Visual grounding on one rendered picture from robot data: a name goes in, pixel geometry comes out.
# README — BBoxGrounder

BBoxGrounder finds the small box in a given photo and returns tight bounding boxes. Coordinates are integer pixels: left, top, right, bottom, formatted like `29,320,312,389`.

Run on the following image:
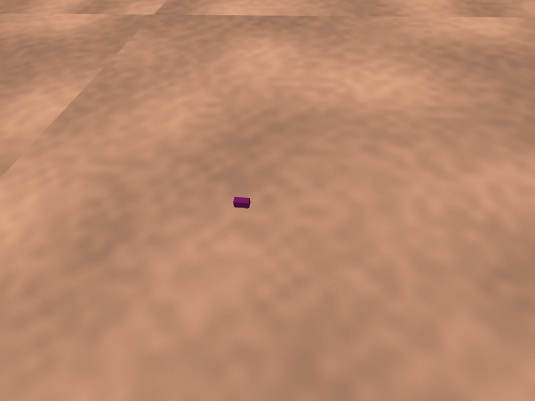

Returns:
233,197,250,208

